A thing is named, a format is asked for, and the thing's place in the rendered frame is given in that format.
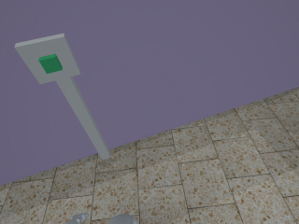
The panel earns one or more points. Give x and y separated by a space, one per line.
31 50

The left robot thigh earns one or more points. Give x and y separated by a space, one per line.
123 219

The button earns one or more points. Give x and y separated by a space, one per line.
50 63

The left robot hand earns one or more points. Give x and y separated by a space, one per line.
78 218

